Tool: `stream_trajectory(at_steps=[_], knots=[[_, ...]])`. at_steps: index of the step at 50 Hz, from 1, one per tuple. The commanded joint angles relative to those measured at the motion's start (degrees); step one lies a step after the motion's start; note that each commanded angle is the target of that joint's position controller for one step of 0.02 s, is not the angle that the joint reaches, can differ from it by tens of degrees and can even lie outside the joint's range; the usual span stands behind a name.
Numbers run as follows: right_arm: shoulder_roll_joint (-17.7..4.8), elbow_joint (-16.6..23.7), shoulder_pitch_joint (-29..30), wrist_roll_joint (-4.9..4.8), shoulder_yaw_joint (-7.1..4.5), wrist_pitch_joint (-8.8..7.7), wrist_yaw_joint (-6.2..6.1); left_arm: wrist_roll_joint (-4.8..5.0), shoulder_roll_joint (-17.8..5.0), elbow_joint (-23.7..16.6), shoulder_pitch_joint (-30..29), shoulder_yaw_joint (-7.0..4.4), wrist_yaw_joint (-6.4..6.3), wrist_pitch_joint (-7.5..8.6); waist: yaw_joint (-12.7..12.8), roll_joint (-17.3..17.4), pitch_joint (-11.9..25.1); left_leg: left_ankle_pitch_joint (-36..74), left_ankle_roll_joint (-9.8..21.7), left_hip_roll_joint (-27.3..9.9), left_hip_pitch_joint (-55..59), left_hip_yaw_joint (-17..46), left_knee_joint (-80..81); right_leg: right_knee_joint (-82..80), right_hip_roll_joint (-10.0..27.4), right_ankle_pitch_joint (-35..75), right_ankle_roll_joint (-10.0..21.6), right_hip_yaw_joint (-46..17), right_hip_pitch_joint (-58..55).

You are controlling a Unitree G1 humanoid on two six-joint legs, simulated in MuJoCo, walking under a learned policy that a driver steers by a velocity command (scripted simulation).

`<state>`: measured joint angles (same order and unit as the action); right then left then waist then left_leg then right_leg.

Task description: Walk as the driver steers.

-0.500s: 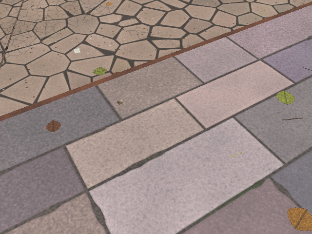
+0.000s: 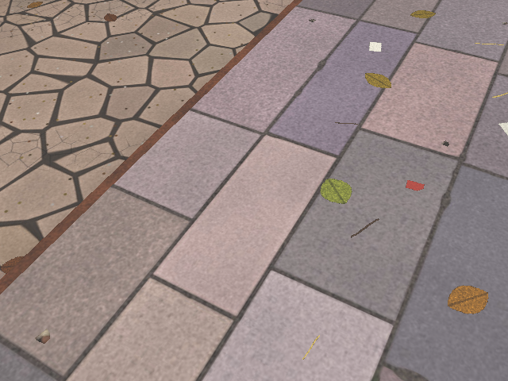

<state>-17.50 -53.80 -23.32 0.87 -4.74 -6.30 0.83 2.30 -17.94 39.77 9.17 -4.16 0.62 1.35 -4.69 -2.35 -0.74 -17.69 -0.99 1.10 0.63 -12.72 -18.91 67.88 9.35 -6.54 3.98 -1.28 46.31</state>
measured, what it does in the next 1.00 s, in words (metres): walks ahead, turning left: right foot, then left foot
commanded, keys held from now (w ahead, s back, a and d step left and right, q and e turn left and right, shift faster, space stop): w+e+shift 0.18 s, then w+q+shift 0.82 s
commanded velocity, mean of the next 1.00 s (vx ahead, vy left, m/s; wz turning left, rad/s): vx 1.00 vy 0.00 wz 0.21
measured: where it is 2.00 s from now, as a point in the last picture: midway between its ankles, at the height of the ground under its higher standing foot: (147, 121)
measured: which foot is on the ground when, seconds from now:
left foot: down 0.00-0.20, up 0.22-0.68, down 0.70-1.00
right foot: up 0.00-0.18, down 0.20-0.70, up 0.72-1.00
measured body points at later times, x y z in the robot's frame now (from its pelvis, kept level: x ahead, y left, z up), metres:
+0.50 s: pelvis +0.44 -0.08 +0.00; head +0.43 -0.09 +0.45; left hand +0.48 +0.17 -0.13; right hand +0.56 -0.35 -0.11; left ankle +0.66 +0.10 -0.63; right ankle +0.34 -0.10 -0.73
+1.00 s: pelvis +0.90 -0.09 +0.00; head +0.92 -0.07 +0.45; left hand +1.13 +0.17 -0.02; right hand +0.97 -0.34 -0.12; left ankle +0.80 -0.05 -0.73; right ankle +1.15 -0.25 -0.68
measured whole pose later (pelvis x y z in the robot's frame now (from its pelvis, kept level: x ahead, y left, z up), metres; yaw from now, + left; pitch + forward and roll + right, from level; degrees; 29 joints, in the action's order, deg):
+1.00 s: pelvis +0.90 -0.09 +0.00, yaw +16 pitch +2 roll -1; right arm -11.5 -44.6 -24.9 -2.5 -2.6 -3.9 -0.1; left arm -0.1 -12.2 30.6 -1.5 -0.2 -0.8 7.9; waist -6.1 -0.8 -0.2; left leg -20.0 7.6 10.2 -6.0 13.4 -26.4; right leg 37.7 3.8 0.2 -3.5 -10.8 39.2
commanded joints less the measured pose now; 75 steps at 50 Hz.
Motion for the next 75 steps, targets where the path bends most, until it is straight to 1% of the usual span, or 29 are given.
stream_trajectory(at_steps=[1,5,8,9,10,11,12,13,15,20,30,32,34,35,36,37,38,40,43,46,51,54,55,56,57,60,64,72,75], knots=[[-5.53,6.86,10.92,0.21,-0.25,-1.38,-0.71,-0.46,0.64,-3.76,-0.06,0.87,1.26,0.14,5.18,1.99,-8.10,16.81,7.24,-14.30,-9.78,2.36,12.54,-7.63,1.54,10.01,0.34,-0.16,-1.19],[-10.25,7.18,8.19,-0.18,-0.97,-0.11,-1.62,-0.30,-0.95,-6.67,-6.33,0.52,3.68,1.32,4.20,1.46,-8.21,41.25,4.40,-14.48,-0.16,-3.92,8.84,-21.37,-3.43,13.47,3.40,8.58,-6.77],[-14.95,8.82,9.73,-0.98,-2.18,2.12,-2.14,1.00,-7.06,-5.19,6.91,-2.51,3.67,0.36,13.45,9.60,1.24,81.15,5.02,-16.68,3.82,-4.13,-12.52,-19.04,-10.92,1.36,6.14,13.55,-25.24],[-15.23,10.30,12.53,-1.67,-2.43,2.26,-1.89,0.69,-11.79,-1.73,20.03,-4.91,3.11,-0.42,19.72,9.76,7.42,80.83,5.43,-16.31,-3.35,-2.08,-28.20,-20.54,-12.53,-1.30,8.31,11.37,-42.87],[-10.68,9.62,13.87,-2.08,-1.15,1.33,-1.37,0.73,-13.06,1.93,28.60,-5.96,1.56,-1.02,23.09,2.32,7.13,45.63,3.17,-9.09,-16.08,-1.14,-51.97,-28.74,-10.45,1.25,10.95,3.47,-56.84],[2.83,11.66,5.95,-0.33,2.67,-1.16,-0.42,-0.83,-14.15,1.84,22.06,-4.54,1.54,-0.44,10.18,-21.16,5.96,-15.07,2.56,1.18,-36.49,6.25,-74.63,-32.10,-3.44,3.19,14.87,-17.64,-63.87],[0.69,13.39,2.08,-3.42,3.25,-3.77,0.46,-2.56,-9.19,-0.28,20.33,-2.74,1.92,1.23,8.18,-18.74,19.93,-13.30,5.10,1.05,-44.43,19.32,-77.80,-49.40,7.74,-24.94,21.66,-44.49,-69.14],[-5.50,12.62,9.68,-6.16,1.77,-4.17,0.36,-2.62,-5.35,0.29,21.18,-2.31,2.38,2.58,11.47,-5.48,11.42,-7.70,7.18,-1.84,-45.95,19.57,-74.39,-56.29,8.88,-30.65,17.83,-44.75,-61.21],[-2.83,12.73,14.00,-5.20,2.21,-2.31,-0.66,-2.54,-2.08,0.46,11.75,-0.82,3.06,4.84,6.12,8.96,1.26,0.19,7.80,-7.65,-42.64,20.02,-66.15,-55.50,6.97,-25.22,12.96,-32.76,-42.19],[-1.28,9.58,10.79,-3.94,1.72,3.07,-0.67,-3.27,-1.35,3.20,9.32,-0.59,1.16,7.02,3.81,3.95,-3.94,12.80,4.36,-11.33,-40.95,22.78,-54.12,-57.65,0.45,-4.41,4.92,-6.59,-29.42],[-0.92,14.40,22.68,-3.73,1.16,-0.09,3.51,-3.92,-4.57,6.06,15.18,-0.27,-3.20,5.96,7.16,-1.83,-3.87,32.17,7.11,0.59,-37.60,4.14,-18.95,-56.02,-1.92,49.16,-7.18,14.71,-50.75],[-3.50,14.04,15.73,-4.41,-0.14,0.88,3.72,-4.00,-7.87,5.60,13.06,-1.17,-4.69,4.20,1.68,-6.90,0.52,25.03,8.29,4.16,-29.42,0.22,-20.81,-44.56,0.63,72.71,-7.41,15.30,-54.53],[-10.74,7.95,-10.11,-4.04,-3.42,3.64,2.53,-4.09,-10.27,2.54,2.34,-2.03,-4.81,3.61,-12.48,-8.11,8.65,17.36,12.77,2.74,-3.90,6.36,-24.05,-17.57,2.38,80.85,-5.88,12.60,-44.38],[-9.71,3.79,-22.20,-3.65,-3.19,4.99,1.22,-2.40,-7.28,0.88,-6.41,-1.34,-2.90,4.65,-19.09,3.45,7.72,23.91,15.78,-1.54,7.24,12.66,-15.39,13.03,-7.23,37.04,-5.48,14.13,-32.21],[-6.00,3.00,-17.14,-0.54,-1.24,4.18,1.88,-2.40,7.50,-2.73,-2.80,2.45,-0.47,7.29,-6.50,25.10,4.03,17.86,20.06,-1.84,16.36,27.88,-20.08,35.08,-17.04,-27.56,-5.48,3.45,-3.71],[-4.60,7.61,-8.23,0.91,-0.23,2.44,1.94,0.01,7.73,-6.19,5.37,4.05,0.96,9.62,0.83,23.02,12.52,-9.31,28.63,-11.61,19.36,55.07,-8.20,38.36,-15.87,-28.31,-2.52,-8.13,7.17],[-2.27,9.63,-7.50,-0.05,-0.41,1.89,1.86,0.26,1.68,-7.39,-0.02,3.19,1.56,10.99,-1.62,10.14,10.20,-21.21,26.13,-12.66,14.49,60.36,3.35,30.36,-13.66,-21.42,1.13,-8.52,6.92],[-3.51,12.51,2.10,-1.00,-0.31,0.37,2.24,-1.58,0.47,-7.19,0.11,2.67,0.99,10.33,6.90,-5.97,0.86,-20.52,23.34,-11.23,-7.03,57.60,7.43,15.44,-8.78,-12.90,1.18,-8.34,-0.10],[-3.07,14.95,7.07,-1.60,0.09,0.18,0.81,-2.84,-2.93,-6.72,1.16,1.61,-1.15,7.51,9.53,-3.81,-3.77,-6.31,21.63,-4.07,-24.00,45.14,8.43,1.65,-4.98,-10.58,-3.89,-7.02,-8.97],[-3.32,14.37,4.56,-3.18,-0.09,0.68,-1.33,-4.28,0.66,-11.48,-11.11,2.75,-1.98,7.12,4.26,0.85,-5.45,7.00,18.37,2.26,-32.75,33.76,6.73,-20.65,-6.82,4.11,-7.03,-2.09,-19.02],[-3.40,12.47,-0.47,-4.28,-0.83,2.15,-1.88,-0.07,-1.13,-13.82,-15.30,0.66,-1.51,7.16,-0.16,8.63,0.24,2.73,13.48,1.70,-20.61,38.80,-1.46,-40.23,-11.57,10.32,-8.97,-4.09,-28.13],[-3.10,14.23,3.49,-2.83,-1.01,2.58,-1.47,0.62,-6.41,-10.82,0.47,-2.63,-1.47,8.37,10.07,10.19,10.61,22.87,9.07,1.69,-13.71,37.14,-22.82,-39.93,-8.93,3.79,-4.52,-4.47,-44.03],[0.81,16.90,6.04,-0.68,0.58,2.51,-0.75,-0.13,-9.41,-8.71,15.93,-3.22,-1.96,7.87,16.38,6.19,21.74,16.95,7.46,2.76,-23.91,32.30,-42.54,-34.66,0.95,-8.92,-1.13,-13.89,-63.88],[6.24,20.03,-4.52,-3.74,2.56,1.75,-0.17,-2.87,-14.33,-6.83,18.38,-3.69,-0.69,7.90,8.62,-23.32,29.96,-15.97,5.25,7.65,-44.06,27.11,-60.69,-47.90,16.05,-32.67,10.04,-51.77,-79.86],[1.08,18.70,-2.82,-6.09,2.47,2.24,-0.94,-2.49,-9.04,-7.69,14.90,-3.11,-0.47,7.36,10.25,-22.44,22.33,-9.94,5.43,0.24,-53.71,24.27,-67.69,-51.01,16.34,-48.65,9.76,-57.11,-75.78],[-2.49,21.69,13.86,-1.45,1.21,2.79,-0.50,-3.00,-3.78,-4.91,11.80,-1.77,-1.01,5.51,11.79,2.38,2.71,-0.62,5.58,-4.92,-52.38,19.32,-63.90,-50.73,7.30,-16.83,3.87,-26.53,-53.14],[0.61,23.88,13.15,-3.80,1.58,5.07,0.94,-1.96,0.34,-0.27,8.23,-0.22,-0.08,5.71,5.83,-2.49,-1.95,0.35,5.53,-9.84,-50.88,19.21,-60.18,-54.15,5.35,-4.69,3.14,-12.02,-42.55],[-0.75,26.77,25.90,-2.79,2.02,3.90,3.58,-2.77,-7.22,4.95,12.19,-1.05,-1.46,5.71,8.18,2.77,-8.73,22.65,6.69,-6.66,-47.03,9.54,-33.36,-59.10,3.06,16.43,-1.13,9.54,-44.05],[-4.51,27.09,26.04,-3.67,0.16,2.80,4.80,-3.10,-12.69,5.81,14.58,-2.10,-2.53,4.86,5.51,-2.82,-4.84,19.61,8.98,1.44,-31.97,1.67,-25.64,-51.65,2.81,54.18,-3.62,14.16,-47.74]])
Keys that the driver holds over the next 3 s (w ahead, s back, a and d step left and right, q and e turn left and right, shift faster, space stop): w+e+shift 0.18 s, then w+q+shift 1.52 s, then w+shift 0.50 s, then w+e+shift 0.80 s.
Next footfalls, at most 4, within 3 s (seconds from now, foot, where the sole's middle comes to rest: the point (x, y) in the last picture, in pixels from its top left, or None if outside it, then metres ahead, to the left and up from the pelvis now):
0.20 right None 0.38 -0.11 -0.77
0.70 left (266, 278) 0.84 -0.04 -0.77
1.10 right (293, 179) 1.24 -0.18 -0.77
1.56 left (169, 151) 1.44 0.27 -0.77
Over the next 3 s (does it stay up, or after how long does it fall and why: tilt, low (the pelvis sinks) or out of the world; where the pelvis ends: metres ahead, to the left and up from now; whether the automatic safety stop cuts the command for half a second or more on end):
stays up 2.17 1.10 -0.13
